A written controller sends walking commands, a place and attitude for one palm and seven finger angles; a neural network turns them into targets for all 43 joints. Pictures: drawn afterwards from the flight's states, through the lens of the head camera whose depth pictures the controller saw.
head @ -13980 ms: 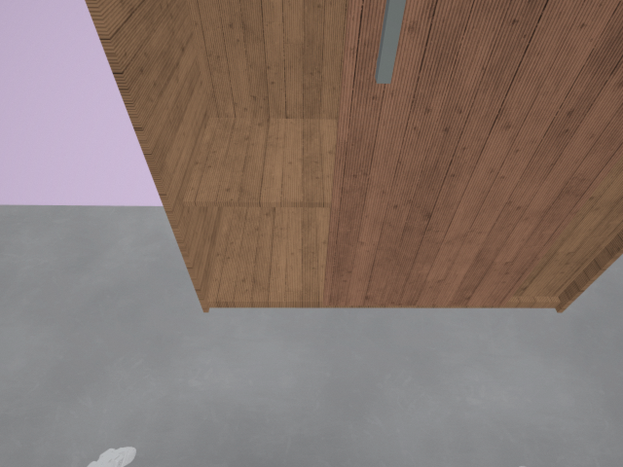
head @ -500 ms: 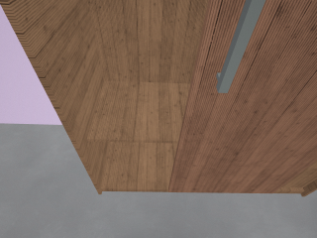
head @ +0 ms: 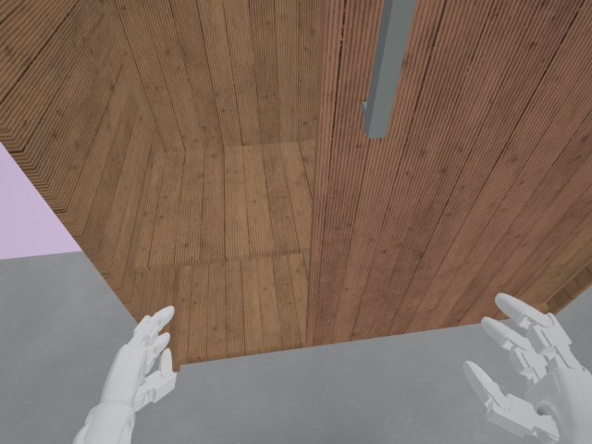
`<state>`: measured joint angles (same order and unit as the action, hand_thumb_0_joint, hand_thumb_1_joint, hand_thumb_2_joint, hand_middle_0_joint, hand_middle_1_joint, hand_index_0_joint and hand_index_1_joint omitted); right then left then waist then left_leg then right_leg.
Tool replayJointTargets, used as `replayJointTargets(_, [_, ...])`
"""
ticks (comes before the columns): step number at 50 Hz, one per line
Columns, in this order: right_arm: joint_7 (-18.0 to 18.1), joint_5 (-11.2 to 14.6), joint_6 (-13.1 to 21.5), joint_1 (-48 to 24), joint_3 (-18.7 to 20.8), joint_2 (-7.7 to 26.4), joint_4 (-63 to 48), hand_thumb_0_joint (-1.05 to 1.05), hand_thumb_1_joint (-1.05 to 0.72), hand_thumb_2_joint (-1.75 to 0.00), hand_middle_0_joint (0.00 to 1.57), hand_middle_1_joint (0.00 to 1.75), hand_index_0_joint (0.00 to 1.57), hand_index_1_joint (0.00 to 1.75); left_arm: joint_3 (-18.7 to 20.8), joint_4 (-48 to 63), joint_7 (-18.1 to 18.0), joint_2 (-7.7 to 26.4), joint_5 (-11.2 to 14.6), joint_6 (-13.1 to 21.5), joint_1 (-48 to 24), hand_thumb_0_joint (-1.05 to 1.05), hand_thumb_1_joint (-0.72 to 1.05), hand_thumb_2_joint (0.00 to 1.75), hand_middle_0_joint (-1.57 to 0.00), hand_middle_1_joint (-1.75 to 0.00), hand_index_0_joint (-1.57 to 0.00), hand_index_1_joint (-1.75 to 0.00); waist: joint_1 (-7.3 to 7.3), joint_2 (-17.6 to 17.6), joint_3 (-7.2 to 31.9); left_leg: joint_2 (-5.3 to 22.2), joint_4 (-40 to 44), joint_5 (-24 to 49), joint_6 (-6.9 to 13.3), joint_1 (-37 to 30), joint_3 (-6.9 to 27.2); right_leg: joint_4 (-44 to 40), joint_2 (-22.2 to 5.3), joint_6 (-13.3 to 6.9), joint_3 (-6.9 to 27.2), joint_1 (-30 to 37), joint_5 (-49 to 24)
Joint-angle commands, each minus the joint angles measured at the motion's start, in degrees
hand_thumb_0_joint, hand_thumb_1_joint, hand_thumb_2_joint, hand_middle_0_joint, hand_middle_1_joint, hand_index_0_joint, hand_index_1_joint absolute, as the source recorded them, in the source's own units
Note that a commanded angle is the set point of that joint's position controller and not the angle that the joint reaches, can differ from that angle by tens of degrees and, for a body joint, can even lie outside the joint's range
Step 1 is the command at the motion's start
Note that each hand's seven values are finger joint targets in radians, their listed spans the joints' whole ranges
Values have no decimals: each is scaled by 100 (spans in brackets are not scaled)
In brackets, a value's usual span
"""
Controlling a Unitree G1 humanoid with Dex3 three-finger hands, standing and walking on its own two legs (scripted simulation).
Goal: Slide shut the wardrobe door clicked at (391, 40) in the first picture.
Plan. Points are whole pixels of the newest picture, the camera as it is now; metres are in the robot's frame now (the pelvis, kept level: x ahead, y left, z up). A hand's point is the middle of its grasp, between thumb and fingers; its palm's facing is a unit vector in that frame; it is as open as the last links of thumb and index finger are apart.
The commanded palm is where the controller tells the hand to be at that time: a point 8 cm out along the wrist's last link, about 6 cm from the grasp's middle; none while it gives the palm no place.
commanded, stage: raise the hand with hooked fingers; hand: right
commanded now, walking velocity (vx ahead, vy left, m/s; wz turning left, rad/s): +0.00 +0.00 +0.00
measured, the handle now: (385, 36) +0.50 -0.11 +0.30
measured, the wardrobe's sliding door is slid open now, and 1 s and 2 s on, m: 0.42 0.42 0.42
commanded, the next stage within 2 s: move the hooked fingers beside the handle in 1.50 s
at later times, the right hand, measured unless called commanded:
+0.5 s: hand (551, 272) +0.25 -0.25 +0.18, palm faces +0.01 +0.99 -0.13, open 12.6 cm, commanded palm +0.22 -0.29 +0.20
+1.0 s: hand out of the picture +0.28 -0.28 +0.30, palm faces +0.04 +0.98 -0.21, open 13.9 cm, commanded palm +0.25 -0.32 +0.31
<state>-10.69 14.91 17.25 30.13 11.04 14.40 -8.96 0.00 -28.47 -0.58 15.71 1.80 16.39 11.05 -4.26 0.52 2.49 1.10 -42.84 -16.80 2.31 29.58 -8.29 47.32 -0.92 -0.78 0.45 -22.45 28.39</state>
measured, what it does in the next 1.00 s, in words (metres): stands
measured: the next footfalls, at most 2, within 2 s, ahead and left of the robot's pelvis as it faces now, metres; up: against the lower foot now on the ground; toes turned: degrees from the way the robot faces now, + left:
none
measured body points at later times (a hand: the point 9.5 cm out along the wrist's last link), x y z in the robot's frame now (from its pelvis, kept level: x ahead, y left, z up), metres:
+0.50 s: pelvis +0.01 -0.02 +0.02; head -0.01 -0.01 +0.47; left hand +0.19 +0.23 -0.03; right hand +0.24 -0.30 +0.19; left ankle +0.06 +0.10 -0.71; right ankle -0.04 -0.11 -0.71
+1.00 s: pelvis +0.01 -0.01 +0.03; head -0.03 +0.02 +0.48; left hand +0.21 +0.21 -0.04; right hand +0.27 -0.33 +0.32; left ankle +0.06 +0.10 -0.71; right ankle -0.04 -0.11 -0.71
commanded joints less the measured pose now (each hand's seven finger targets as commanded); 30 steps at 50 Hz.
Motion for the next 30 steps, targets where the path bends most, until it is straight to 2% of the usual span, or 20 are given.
replayJointTargets(1, [-679, 99, 728, -2590, -591, 445, -1770, 0, -18, -59, 25, 76, 25, 76, 14, 234, -223, 688, 80, 646, 60, 0, 90, 90, -20, -30, -20, -30, 928, 604, 621, -51, 830, 601, -94, -904, 699, -942, 47, -120, 311, 61, -1491])
replayJointTargets(2, [-785, 73, 526, -2762, -450, 653, -1516, 0, -15, -58, 25, 78, 25, 78, 8, 170, -270, 696, 113, 694, 51, 0, 90, 90, -20, -30, -20, -30, 912, 332, 601, -32, 927, 376, -124, -982, 652, -1061, 46, -113, 383, 0, -1283])
replayJointTargets(3, [-887, 29, 255, -2685, -257, 847, -1123, 0, -13, -57, 25, 80, 25, 80, -5, 140, -308, 728, 130, 731, 1, 0, 90, 90, -20, -30, -20, -30, 831, 165, 519, -17, 1019, 141, -123, -1078, 656, -1163, 51, -113, 421, -133, -1104])
replayJointTargets(4, [-967, -6, -43, -2544, 52, 1085, -705, 0, -11, -56, 26, 81, 26, 81, -6, 120, -338, 748, 155, 728, -53, 0, 90, 90, -20, -30, -20, -30, 738, -233, 473, 15, 1144, -123, -145, -1222, 671, -1259, 46, -119, 424, -323, -938])
replayJointTargets(5, [-1051, -30, -363, -2340, 323, 1251, -345, 0, -8, -55, 26, 82, 26, 82, -8, 140, -359, 762, 171, 703, -142, 0, 90, 90, -20, -30, -20, -30, 586, -382, 461, 47, 1187, -186, -142, -1387, 669, -1358, 40, -123, 404, -446, -941])
replayJointTargets(6, [-1106, -40, -712, -2057, 786, 1622, 61, 0, -6, -54, 26, 84, 26, 84, 3, 136, -356, 792, 191, 670, -182, 0, 90, 90, -20, -30, -20, -30, 377, -238, 585, 46, 1149, -9, -95, -1608, 634, -1459, 44, -111, 389, -400, -1105])
replayJointTargets(7, [-1171, 89, -956, -2035, 872, 1546, -106, 0, -4, -53, 26, 86, 26, 86, -63, 244, -336, 715, 192, 632, -344, 0, 90, 90, -20, -30, -20, -30, 246, -141, 696, 84, 1113, 316, -85, -1835, 557, -1573, 86, -92, 370, -358, -1350])
replayJointTargets(8, [-1172, 225, -1169, -1975, 1209, 1721, -213, 0, -1, -52, 26, 87, 26, 87, -89, 314, -329, 661, 191, 591, -509, 0, 90, 90, -20, -30, -20, -30, 115, -193, 888, 101, 1084, 606, -81, -2092, 545, -1628, 93, -62, 338, -322, -1587])
replayJointTargets(10, [-1115, 616, -1402, -2068, 1678, 1831, -710, 0, 3, -50, 27, 90, 27, 90, -184, 446, -311, 572, 175, 553, -680, 0, 90, 90, -20, -30, -20, -30, -54, -227, 1256, 73, 1008, 1238, -63, -2551, 459, -1742, 86, 11, 325, -165, -2145])
replayJointTargets(11, [-1046, 779, -1434, -1989, 2006, 1987, -918, 0, 6, -49, 27, 92, 27, 92, -213, 481, -278, 530, 162, 568, -708, 0, 90, 90, -20, -30, -20, -30, -157, -61, 1462, 38, 970, 1548, -42, -2784, 442, -1750, 82, 56, 309, -19, -2506])
replayJointTargets(12, [-1013, 941, -1396, -1937, 2036, 1845, -1176, 0, 8, -48, 27, 93, 27, 93, -249, 505, -242, 474, 146, 610, -650, 0, 90, 90, -20, -30, -20, -30, -167, 4, 1490, 24, 973, 1817, -32, -2855, 393, -1791, 83, 120, 304, 65, -2773])
replayJointTargets(13, [-962, 992, -1330, -1903, 2086, 1825, -1433, 0, 10, -47, 27, 94, 27, 94, -238, 486, -212, 481, 138, 666, -584, 0, 90, 90, -20, -30, -20, -30, -168, 131, 1472, 2, 968, 2051, -20, -2833, 351, -1814, 62, 174, 287, 193, -3042])
replayJointTargets(15, [-907, 975, -1223, -2036, 1775, 1534, -1678, 0, 15, -45, 27, 98, 27, 98, -194, 383, -155, 528, 127, 766, -424, 0, 90, 90, -20, -30, -20, -30, -43, 229, 1183, -28, 1039, 2197, -50, -2584, 308, -1872, 15, 222, 280, 401, -3288])
replayJointTargets(16, [-903, 895, -1253, -2077, 1605, 1408, -1576, 0, 17, -44, 28, 99, 28, 99, -172, 324, -144, 558, 119, 800, -396, 0, 90, 90, -20, -30, -20, -30, 17, 196, 959, -46, 1114, 2199, -56, -2481, 337, -1880, -16, 178, 268, 422, -3307])
replayJointTargets(19, [-972, 633, -1497, -2756, 1145, 1379, -1228, 0, 24, -41, 28, 103, 28, 103, -108, 122, -199, 719, 183, 851, -238, 0, 90, 90, -20, -30, -20, -30, 261, 453, 237, -44, 1368, 1614, -85, -2044, 351, -2093, -34, 88, 278, 484, -2602])
replayJointTargets(21, [-1019, 473, -1743, -3271, 1141, 1625, -1192, 0, 29, -39, 29, 107, 29, 107, -88, 82, -283, 778, 232, 826, -260, 0, 90, 90, -20, -30, -20, -30, 294, 570, -17, -46, 1518, 1256, -63, -1957, 404, -2196, -18, 12, 275, 520, -2218])
replayJointTargets(24, [-1091, 388, -1947, -3870, 1581, 2278, -1347, 0, 36, -36, 29, 111, 29, 111, -100, 144, -374, 805, 233, 762, -333, 0, 90, 90, -20, -30, -20, -30, 215, 463, 446, -21, 1630, 1021, -65, -2251, 445, -2299, 25, -49, 341, 763, -2071])
replayJointTargets(26, [-1087, 445, -1934, -4304, 1964, 2687, -1567, 0, 41, -34, 29, 114, 29, 114, -161, 142, -398, 771, 214, 714, -446, 0, 90, 90, -20, -30, -20, -30, 151, 610, 715, -35, 1665, 1055, -49, -2494, 471, -2341, 37, -31, 389, 936, -2172])
replayJointTargets(27, [-1113, 518, -1877, -4465, 2042, 2690, -1650, 0, 43, -33, 29, 115, 29, 115, -193, 143, -400, 749, 196, 706, -498, 0, 90, 90, -20, -30, -20, -30, 137, 692, 897, -27, 1665, 1237, -32, -2628, 452, -2371, 53, -12, 428, 1064, -2349])
replayJointTargets(30, [-1215, 718, -1857, -4720, 2299, 2794, -1415, 0, 50, -30, 30, 120, 30, 120, -265, 89, -385, 714, 173, 661, -585, 0, 90, 90, -20, -30, -20, -30, 67, 822, 1011, -47, 1658, 1703, -14, -2835, 422, -2451, 44, 85, 439, 1239, -2809])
